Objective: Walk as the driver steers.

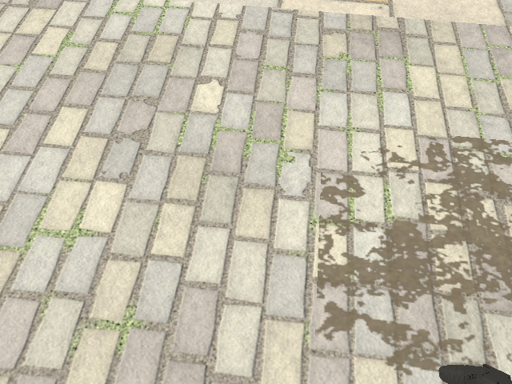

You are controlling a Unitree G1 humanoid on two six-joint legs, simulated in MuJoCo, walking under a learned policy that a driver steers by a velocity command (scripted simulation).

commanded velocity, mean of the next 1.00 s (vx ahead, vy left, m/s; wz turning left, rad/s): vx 0.13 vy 0.00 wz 0.00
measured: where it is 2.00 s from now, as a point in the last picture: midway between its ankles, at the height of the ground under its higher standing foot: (285, 306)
